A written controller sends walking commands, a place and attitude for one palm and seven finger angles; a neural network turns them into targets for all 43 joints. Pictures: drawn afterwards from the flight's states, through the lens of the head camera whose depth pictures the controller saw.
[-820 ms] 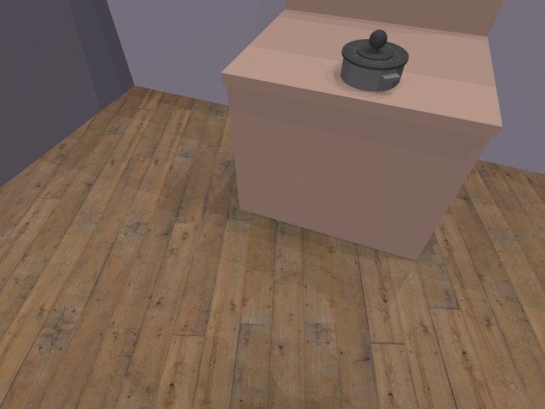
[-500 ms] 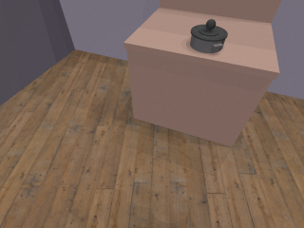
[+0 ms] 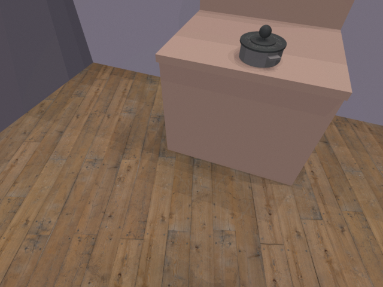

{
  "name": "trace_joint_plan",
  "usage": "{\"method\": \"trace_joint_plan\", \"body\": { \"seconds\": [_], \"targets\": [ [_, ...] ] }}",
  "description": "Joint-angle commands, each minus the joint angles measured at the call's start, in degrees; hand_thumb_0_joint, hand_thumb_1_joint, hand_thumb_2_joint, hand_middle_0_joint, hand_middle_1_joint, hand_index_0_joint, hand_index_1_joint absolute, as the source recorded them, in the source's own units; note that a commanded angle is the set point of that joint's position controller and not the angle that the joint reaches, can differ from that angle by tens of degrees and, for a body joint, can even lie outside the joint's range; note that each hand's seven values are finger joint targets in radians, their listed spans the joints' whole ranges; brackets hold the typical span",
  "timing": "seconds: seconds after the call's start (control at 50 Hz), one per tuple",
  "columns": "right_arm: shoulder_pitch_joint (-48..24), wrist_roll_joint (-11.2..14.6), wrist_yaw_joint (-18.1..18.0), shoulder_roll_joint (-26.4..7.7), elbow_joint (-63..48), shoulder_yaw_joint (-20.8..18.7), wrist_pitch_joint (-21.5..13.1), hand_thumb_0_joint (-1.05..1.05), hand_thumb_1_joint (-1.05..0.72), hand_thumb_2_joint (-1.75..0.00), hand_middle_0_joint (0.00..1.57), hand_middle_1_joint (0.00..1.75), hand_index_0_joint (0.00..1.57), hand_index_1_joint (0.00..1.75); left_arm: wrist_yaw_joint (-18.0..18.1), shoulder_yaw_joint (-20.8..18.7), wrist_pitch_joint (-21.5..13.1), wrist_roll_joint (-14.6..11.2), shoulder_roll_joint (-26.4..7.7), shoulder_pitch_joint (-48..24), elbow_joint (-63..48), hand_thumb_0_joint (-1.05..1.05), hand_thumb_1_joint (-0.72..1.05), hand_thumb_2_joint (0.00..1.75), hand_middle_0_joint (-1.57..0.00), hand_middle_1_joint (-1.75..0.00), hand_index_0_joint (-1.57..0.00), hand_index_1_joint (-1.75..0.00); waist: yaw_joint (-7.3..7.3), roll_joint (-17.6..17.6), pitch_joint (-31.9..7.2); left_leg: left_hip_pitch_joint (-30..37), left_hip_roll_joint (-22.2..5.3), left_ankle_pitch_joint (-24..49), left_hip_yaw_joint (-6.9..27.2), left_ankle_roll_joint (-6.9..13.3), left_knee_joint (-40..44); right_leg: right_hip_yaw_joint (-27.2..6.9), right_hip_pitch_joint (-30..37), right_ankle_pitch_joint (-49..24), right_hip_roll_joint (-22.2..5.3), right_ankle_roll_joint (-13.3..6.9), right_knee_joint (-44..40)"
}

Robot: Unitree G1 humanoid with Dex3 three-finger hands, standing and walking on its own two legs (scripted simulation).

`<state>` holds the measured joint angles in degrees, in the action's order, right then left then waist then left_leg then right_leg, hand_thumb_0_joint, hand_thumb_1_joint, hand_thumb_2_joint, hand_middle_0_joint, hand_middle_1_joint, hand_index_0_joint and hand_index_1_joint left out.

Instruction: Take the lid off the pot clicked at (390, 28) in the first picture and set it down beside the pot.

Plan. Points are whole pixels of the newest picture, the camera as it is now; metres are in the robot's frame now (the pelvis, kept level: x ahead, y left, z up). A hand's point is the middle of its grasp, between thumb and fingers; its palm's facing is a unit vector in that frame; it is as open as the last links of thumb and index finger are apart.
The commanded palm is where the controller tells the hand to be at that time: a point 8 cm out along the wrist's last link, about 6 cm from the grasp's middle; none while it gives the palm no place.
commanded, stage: walk to a spot facing it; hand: left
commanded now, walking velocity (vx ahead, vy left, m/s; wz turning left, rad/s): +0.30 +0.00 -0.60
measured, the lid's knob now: (265, 31) +1.10 -0.25 +0.07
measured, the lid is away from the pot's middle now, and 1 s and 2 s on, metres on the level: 0.00 0.00 0.00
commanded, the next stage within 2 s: take the last steps up to it in 0.68 s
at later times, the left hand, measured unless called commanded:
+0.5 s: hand out of the picture +0.14 +0.12 -0.16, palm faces -0.17 -0.96 -0.23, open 7.4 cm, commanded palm none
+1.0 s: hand (170, 201) +0.40 +0.09 -0.19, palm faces -0.34 -0.92 -0.20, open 7.4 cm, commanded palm none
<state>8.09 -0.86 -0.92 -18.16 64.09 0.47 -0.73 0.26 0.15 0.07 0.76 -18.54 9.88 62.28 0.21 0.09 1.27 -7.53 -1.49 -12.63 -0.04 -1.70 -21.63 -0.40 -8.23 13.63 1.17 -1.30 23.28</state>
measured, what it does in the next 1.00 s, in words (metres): walks ahead, turning right: right foot, then left foot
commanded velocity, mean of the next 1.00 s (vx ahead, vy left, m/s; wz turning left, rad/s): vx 0.29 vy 0.00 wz -0.33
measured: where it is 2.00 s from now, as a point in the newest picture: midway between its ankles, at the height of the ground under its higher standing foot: (235, 227)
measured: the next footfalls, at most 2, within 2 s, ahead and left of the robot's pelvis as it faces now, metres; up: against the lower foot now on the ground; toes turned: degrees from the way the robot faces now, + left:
right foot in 0.30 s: +0.11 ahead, -0.12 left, +0.00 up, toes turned -15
left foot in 0.84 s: +0.43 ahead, -0.03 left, +0.00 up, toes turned -17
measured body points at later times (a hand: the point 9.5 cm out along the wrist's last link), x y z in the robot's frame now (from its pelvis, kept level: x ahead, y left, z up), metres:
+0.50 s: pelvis +0.11 -0.07 -0.01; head +0.12 -0.09 +0.44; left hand +0.15 +0.17 -0.15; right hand +0.08 -0.31 -0.17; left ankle +0.15 +0.09 -0.65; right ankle +0.07 -0.11 -0.74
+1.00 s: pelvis +0.32 -0.09 -0.01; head +0.34 -0.08 +0.44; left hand +0.42 +0.14 -0.17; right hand +0.30 -0.33 -0.15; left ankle +0.39 -0.01 -0.74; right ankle +0.21 -0.16 -0.64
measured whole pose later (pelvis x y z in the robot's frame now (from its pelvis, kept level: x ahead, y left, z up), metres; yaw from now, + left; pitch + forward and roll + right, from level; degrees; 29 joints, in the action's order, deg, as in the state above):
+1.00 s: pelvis +0.32 -0.09 -0.01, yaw -24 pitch -1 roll +1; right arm 12.5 -1.1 -1.4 -8.4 55.9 -1.0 -4.4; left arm 0.0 -3.9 -0.9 1.4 -12.2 18.9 58.5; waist 1.0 3.0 2.7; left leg -15.9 -0.6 -13.6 -7.8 2.9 -30.4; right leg 0.2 -25.7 20.7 -0.8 -1.7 72.7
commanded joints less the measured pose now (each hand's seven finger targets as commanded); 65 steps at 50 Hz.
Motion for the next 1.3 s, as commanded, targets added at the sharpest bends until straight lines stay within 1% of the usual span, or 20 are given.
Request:
{"method": "trace_joint_plan", "body": {
  "seconds": [0.0, 0.06, 0.14, 0.22, 0.26, 0.28, 0.3, 0.32, 0.36, 0.42, 0.72, 0.78, 0.8, 0.82, 0.86, 0.98, 1.16, 1.22, 1.26, 1.28],
  "targets": [
    [3.6, -0.3, 0.1, -5.8, -3.2, -1.8, -0.3, 0.0, -0.9, -0.9, 0.2, 0.3, 0.2, 0.3, -0.3, -2.1, 0.3, 0.3, -6.6, 3.0, -3.1, 0.0, 0.9, 0.9, -0.2, -0.3, -0.2, -0.3, -0.08, 0.8, 3.0, -4.1, -4.8, -13.7, 2.2, 2.6, 0.5, -10.6, -6.5, 15.0, -5.5, -2.2, -4.0],
    [5.8, -0.4, 0.0, -7.3, -5.3, -3.1, -0.6, 0.0, -0.9, -0.9, 0.2, 0.3, 0.2, 0.3, -1.1, -3.1, 0.4, 0.5, -6.2, 4.6, -5.6, 0.0, 0.9, 0.9, -0.2, -0.3, -0.2, -0.3, -0.48, -1.3, 6.6, -4.1, -7.0, -21.1, 4.8, 4.4, 0.8, -10.9, -13.9, 19.8, -3.0, -3.3, 1.4],
    [13.3, -0.3, -0.4, -9.3, -5.7, -5.2, -2.4, 0.0, -0.9, -0.9, 0.2, 0.3, 0.2, 0.3, -2.0, -3.5, -0.9, 0.4, -1.5, -1.4, -11.1, 0.0, 0.9, 0.9, -0.2, -0.3, -0.2, -0.3, -4.07, -11.0, 7.0, 7.9, -21.5, -11.6, 17.3, 13.4, 10.1, 0.0, -30.8, 16.1, -1.7, -0.3, 26.7],
    [9.9, -0.6, -0.5, -6.9, -6.4, -5.2, -3.1, 0.0, -0.9, -0.9, 0.2, 0.3, 0.2, 0.3, -3.1, -4.0, -1.5, 0.2, 1.7, 1.6, -11.1, 0.0, 0.9, 0.9, -0.2, -0.3, -0.2, -0.3, -0.62, -9.4, 4.0, 3.0, -18.9, 4.9, 2.1, 9.7, 3.8, 3.3, -19.6, 13.1, -5.3, -0.4, 19.6],
    [6.6, -0.4, -0.3, -6.0, -7.0, -5.0, -3.0, 0.0, -0.9, -0.9, 0.2, 0.3, 0.2, 0.3, -3.1, -5.0, -1.8, 0.5, 0.3, 14.9, -6.9, 0.0, 0.9, 0.9, -0.2, -0.3, -0.2, -0.3, 5.96, -2.1, -1.3, -7.7, -12.7, 5.0, -7.2, 5.2, -13.7, 7.6, 2.3, 1.6, -0.3, -1.6, 7.9],
    [5.6, 0.5, 0.5, -2.7, -9.1, -4.2, -3.0, 0.0, -0.9, -0.9, 0.2, 0.3, 0.2, 0.3, -2.0, -6.7, -2.7, 0.8, -6.3, 24.3, -4.3, 0.0, 0.9, 0.9, -0.2, -0.3, -0.2, -0.3, 9.77, 15.1, -3.8, -23.5, -6.4, -6.7, -12.4, 1.8, -33.9, -12.2, 15.0, 12.0, -11.8, -6.5, -1.8],
    [1.3, 0.4, 0.9, -0.4, -12.9, -3.7, -3.6, 0.0, -0.9, -0.9, 0.2, 0.3, 0.2, 0.3, -0.9, -7.4, -3.2, -0.1, -10.5, 28.6, -3.9, 0.0, 0.9, 0.9, -0.2, -0.3, -0.2, -0.3, 10.06, 20.0, -3.4, -35.6, -1.5, -21.2, -7.9, 0.8, -48.7, -38.4, 16.0, 10.8, -24.3, -13.0, -11.8],
    [-3.1, 0.2, 0.7, -1.4, -13.0, -4.0, -3.7, 0.0, -0.9, -0.9, 0.2, 0.3, 0.2, 0.3, -0.2, -7.0, -3.1, -0.4, -9.0, 26.4, -4.3, 0.0, 0.9, 0.9, -0.2, -0.3, -0.2, -0.3, 9.65, 11.3, 0.7, -38.6, -4.1, -16.5, -0.9, 1.3, -53.0, -38.8, 11.2, 10.1, -23.6, -14.3, -12.1],
    [-1.1, -0.4, 0.9, 0.5, -11.5, -4.3, -3.5, 0.0, -0.9, -0.9, 0.2, 0.3, 0.2, 0.3, 0.2, -5.7, -3.5, 0.0, -4.0, 17.9, -6.5, 0.0, 0.9, 0.9, -0.2, -0.3, -0.2, -0.3, 4.07, 0.0, 3.6, -36.4, -7.3, -7.3, 0.5, 0.7, -51.9, -28.7, 3.9, 6.8, -20.8, -13.7, -10.7],
    [3.9, -0.8, 1.2, 2.3, -9.6, -4.5, -1.9, 0.0, -0.9, -0.9, 0.2, 0.3, 0.2, 0.3, 0.3, -4.8, -4.5, 0.3, -0.8, 15.1, -6.6, 0.0, 0.9, 0.9, -0.2, -0.3, -0.2, -0.3, 0.29, 3.2, 2.4, -32.4, -7.3, -1.3, -1.1, -0.9, -47.2, -16.1, -0.5, -6.6, -15.3, -11.2, -10.6],
    [-9.3, 0.2, 2.0, 4.7, -17.7, -3.8, -2.8, 0.0, -0.9, -0.9, 0.2, 0.3, 0.2, 0.3, 1.6, -4.7, -4.8, 0.4, -0.4, 20.1, -4.8, 0.0, 0.9, 0.9, -0.2, -0.3, -0.2, -0.3, 2.37, 6.9, 3.3, -25.1, -0.2, 2.0, -6.5, 1.4, -18.9, -12.2, 10.1, -45.8, -10.8, -8.5, -4.8],
    [7.3, -0.2, 0.2, 1.6, -13.1, -4.3, -3.3, 0.0, -0.9, -0.9, 0.2, 0.3, 0.2, 0.3, 1.7, -5.5, -4.7, 0.0, -1.7, 16.9, -5.7, 0.0, 0.9, 0.9, -0.2, -0.3, -0.2, -0.3, -5.09, 6.2, -4.6, -1.4, 2.7, 8.2, -6.5, 3.7, -8.5, -9.7, 4.5, -51.1, -7.8, -5.4, 12.8],
    [16.3, -0.8, -0.5, -2.2, -10.7, -5.1, -3.5, 0.0, -0.9, -0.9, 0.2, 0.3, 0.2, 0.3, 1.4, -5.4, -4.8, -0.7, -0.3, 17.3, -5.9, 0.0, 0.9, 0.9, -0.2, -0.3, -0.2, -0.3, -8.22, 3.0, -10.7, 14.5, -5.6, 19.9, 1.8, 7.1, -9.7, -7.3, -6.1, -35.0, -4.1, -3.4, 25.9],
    [21.1, -1.4, -0.6, -7.5, -9.4, -6.2, -3.5, 0.0, -0.9, -0.9, 0.2, 0.3, 0.2, 0.3, 0.8, -4.9, -4.8, -1.6, 3.8, 21.2, -6.3, 0.0, 0.9, 0.9, -0.2, -0.3, -0.2, -0.3, -6.66, -11.9, -16.4, 25.1, -24.9, 32.8, 24.6, 16.2, -5.8, -1.2, -20.6, 11.9, 4.1, -1.3, 48.5],
    [16.8, 0.4, -0.8, -4.8, -10.1, -4.5, -3.4, 0.0, -0.9, -0.9, 0.2, 0.3, 0.2, 0.3, 1.3, -4.0, -4.5, -0.7, 5.2, 18.1, -7.7, 0.0, 0.9, 0.9, -0.2, -0.3, -0.2, -0.3, -3.58, -10.7, -8.2, 12.6, -27.4, 26.8, 27.5, 19.7, 1.9, -4.1, -27.8, 15.9, -0.2, -1.5, 60.8],
    [8.0, 0.1, -0.4, 2.8, -8.6, -3.0, -4.6, 0.0, -0.9, -0.9, 0.2, 0.3, 0.2, 0.3, -1.2, -3.9, -0.9, 1.0, 7.2, 14.6, -6.2, 0.0, 0.9, 0.9, -0.2, -0.3, -0.2, -0.3, 2.64, -7.0, 2.2, -12.6, -12.4, 6.6, 4.4, 12.3, 10.6, 0.1, -19.0, 3.1, -6.8, 0.8, 41.8],
    [17.9, -0.4, -0.2, 1.0, -3.9, -4.4, -3.5, 0.0, -0.9, -0.9, 0.2, 0.3, 0.2, 0.3, -1.6, -3.5, -1.9, 0.9, 6.5, -1.5, -10.7, 0.0, 0.9, 0.9, -0.2, -0.3, -0.2, -0.3, -2.92, -5.8, 3.2, -5.4, -12.5, -1.2, 8.0, 13.3, 9.7, 5.3, -15.2, 1.8, -5.2, 1.7, 15.5],
    [17.7, -0.3, -0.4, 2.1, -3.1, -4.0, -3.1, 0.0, -0.9, -0.9, 0.2, 0.3, 0.2, 0.3, -1.3, -4.3, -2.5, 0.9, 5.3, 4.2, -8.2, 0.0, 0.9, 0.9, -0.2, -0.3, -0.2, -0.3, 0.58, -3.3, 0.9, -9.3, -9.0, -1.8, 5.3, 9.9, 0.2, 6.5, -0.3, -1.5, -3.1, 0.9, 3.8],
    [17.3, 0.3, 0.4, 7.2, -4.6, -3.1, -3.5, 0.0, -0.9, -0.9, 0.2, 0.3, 0.2, 0.3, 0.0, -6.2, -3.7, 1.1, -3.5, 17.2, -4.4, 0.0, 0.9, 0.9, -0.2, -0.3, -0.2, -0.3, 5.81, 14.5, -4.3, -30.0, 1.0, -14.4, -5.9, 4.6, -26.1, -18.4, 22.0, 7.0, -22.5, -7.2, -5.8],
    [14.1, 0.0, 0.3, 4.4, -6.4, -3.4, -3.3, 0.0, -0.9, -0.9, 0.2, 0.3, 0.2, 0.3, 0.2, -6.6, -3.5, 0.2, -6.3, 21.3, -3.6, 0.0, 0.9, 0.9, -0.2, -0.3, -0.2, -0.3, 7.11, 12.8, -5.7, -33.3, 0.3, -22.2, -2.9, 4.7, -38.5, -26.6, 19.3, 10.0, -28.6, -10.8, -10.9]
  ]
}}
